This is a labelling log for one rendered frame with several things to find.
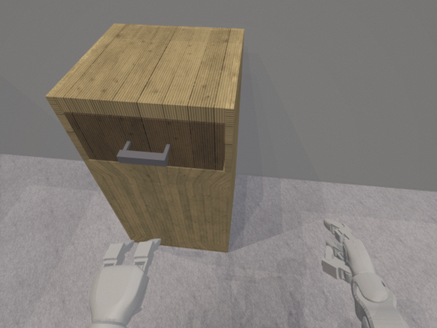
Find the robot right forearm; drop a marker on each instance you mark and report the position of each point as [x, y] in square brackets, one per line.
[375, 304]

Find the left robot hand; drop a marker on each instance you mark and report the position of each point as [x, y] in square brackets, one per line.
[118, 291]

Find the cabinet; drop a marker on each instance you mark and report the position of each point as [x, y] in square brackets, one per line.
[165, 72]

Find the drawer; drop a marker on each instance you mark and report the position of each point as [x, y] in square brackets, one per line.
[193, 144]

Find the handle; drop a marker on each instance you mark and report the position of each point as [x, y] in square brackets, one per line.
[143, 158]

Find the right robot hand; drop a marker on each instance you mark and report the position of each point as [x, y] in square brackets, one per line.
[352, 258]

